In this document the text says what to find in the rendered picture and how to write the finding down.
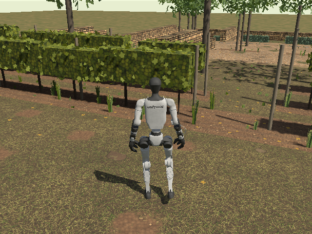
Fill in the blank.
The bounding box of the robot left hand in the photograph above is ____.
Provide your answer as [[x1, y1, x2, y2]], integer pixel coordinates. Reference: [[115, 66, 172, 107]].
[[129, 140, 140, 152]]

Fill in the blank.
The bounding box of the right robot forearm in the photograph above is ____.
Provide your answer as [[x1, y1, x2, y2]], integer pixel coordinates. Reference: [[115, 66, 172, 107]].
[[174, 118, 184, 139]]

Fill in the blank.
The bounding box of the robot right upper arm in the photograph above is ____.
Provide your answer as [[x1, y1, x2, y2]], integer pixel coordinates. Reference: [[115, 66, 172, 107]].
[[166, 98, 178, 125]]

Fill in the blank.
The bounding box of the left robot forearm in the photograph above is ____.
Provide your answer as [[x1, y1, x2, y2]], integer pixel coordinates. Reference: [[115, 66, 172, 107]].
[[130, 119, 138, 141]]

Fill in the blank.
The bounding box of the robot left upper arm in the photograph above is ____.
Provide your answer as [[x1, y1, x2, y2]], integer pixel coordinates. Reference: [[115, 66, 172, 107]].
[[133, 98, 145, 126]]

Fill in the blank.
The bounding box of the robot right hand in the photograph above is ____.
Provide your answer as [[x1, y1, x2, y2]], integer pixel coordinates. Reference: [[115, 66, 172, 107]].
[[174, 138, 185, 149]]

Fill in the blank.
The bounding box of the humanoid robot head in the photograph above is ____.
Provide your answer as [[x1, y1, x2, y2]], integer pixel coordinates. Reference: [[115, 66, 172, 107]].
[[147, 77, 164, 101]]

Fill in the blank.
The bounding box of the robot left foot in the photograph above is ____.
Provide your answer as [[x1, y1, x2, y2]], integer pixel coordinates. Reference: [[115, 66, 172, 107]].
[[144, 188, 151, 199]]

